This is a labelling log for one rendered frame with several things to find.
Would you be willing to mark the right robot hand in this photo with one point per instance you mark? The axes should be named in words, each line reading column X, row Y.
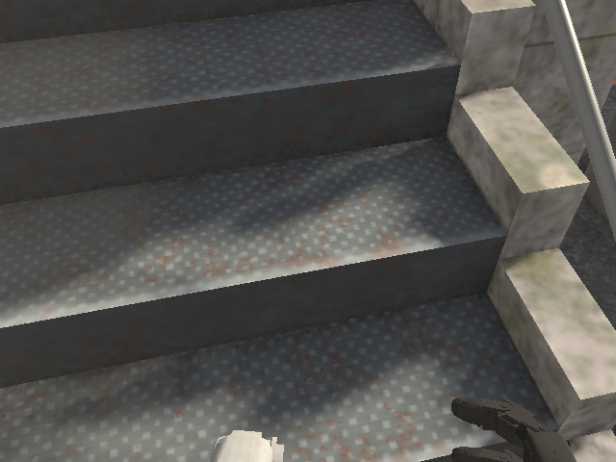
column 516, row 425

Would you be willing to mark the left robot shin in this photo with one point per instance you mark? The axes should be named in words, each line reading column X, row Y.
column 215, row 443

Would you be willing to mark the robot left thigh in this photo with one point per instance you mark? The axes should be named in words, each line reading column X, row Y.
column 247, row 446

